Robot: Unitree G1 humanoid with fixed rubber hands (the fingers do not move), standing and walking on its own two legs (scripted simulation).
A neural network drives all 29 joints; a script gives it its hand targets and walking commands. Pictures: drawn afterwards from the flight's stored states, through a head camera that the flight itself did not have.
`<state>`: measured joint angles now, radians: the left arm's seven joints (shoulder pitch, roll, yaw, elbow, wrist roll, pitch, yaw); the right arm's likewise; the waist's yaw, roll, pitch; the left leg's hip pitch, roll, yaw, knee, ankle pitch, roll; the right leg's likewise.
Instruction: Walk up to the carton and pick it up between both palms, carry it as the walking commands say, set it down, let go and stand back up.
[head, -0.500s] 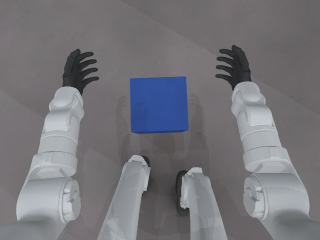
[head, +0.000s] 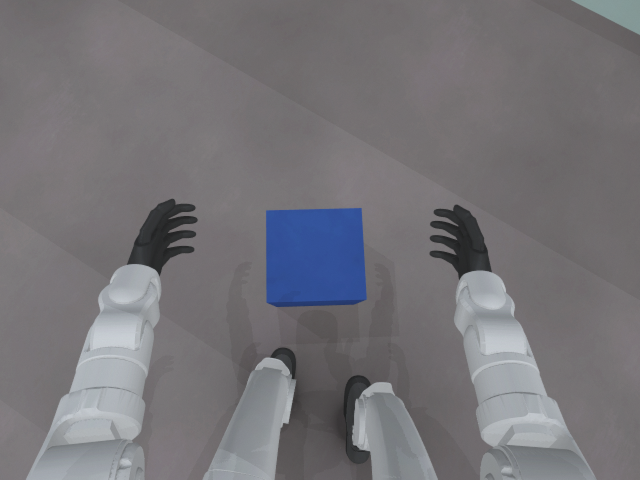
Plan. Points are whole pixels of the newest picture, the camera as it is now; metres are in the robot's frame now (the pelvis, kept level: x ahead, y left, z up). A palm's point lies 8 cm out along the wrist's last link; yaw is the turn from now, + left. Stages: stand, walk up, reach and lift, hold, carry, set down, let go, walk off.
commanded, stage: let go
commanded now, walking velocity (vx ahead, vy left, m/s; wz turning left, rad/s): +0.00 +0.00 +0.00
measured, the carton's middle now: (314, 262) +0.43 +0.06 -0.56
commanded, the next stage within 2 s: stand in 0.92 s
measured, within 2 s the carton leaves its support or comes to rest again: neither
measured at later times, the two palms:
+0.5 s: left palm (101, 365) +0.22 +0.23 +0.01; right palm (599, 375) +0.27 -0.23 +0.00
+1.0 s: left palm (94, 415) +0.17 +0.23 +0.00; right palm (615, 440) +0.22 -0.24 +0.01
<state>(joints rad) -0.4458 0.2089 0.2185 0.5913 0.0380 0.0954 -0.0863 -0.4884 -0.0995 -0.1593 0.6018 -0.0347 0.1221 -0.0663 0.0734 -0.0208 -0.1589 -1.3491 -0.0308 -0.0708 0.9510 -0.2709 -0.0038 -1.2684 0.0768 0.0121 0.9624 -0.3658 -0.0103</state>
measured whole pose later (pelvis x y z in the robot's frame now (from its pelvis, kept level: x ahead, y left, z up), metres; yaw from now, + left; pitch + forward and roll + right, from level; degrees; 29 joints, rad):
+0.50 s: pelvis +0.07 -0.01 +0.08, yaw +2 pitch +10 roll +0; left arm 0.23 0.21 0.07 0.42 0.00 0.05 -0.08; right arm 0.15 -0.18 -0.05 0.51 -0.03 0.03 0.02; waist 0.03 -0.02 -0.08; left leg -0.47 -0.04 -0.08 0.54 -0.25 -0.01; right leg -0.38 0.05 0.03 0.55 -0.34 -0.03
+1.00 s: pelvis +0.04 -0.01 +0.08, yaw +2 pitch +0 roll +1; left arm 0.24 0.22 0.05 0.49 0.03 0.15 -0.02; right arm 0.19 -0.20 -0.01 0.56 -0.03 0.07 0.01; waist 0.01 -0.05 0.00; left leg -0.29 -0.04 -0.07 0.51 -0.23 -0.01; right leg -0.21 0.05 0.03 0.53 -0.33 -0.04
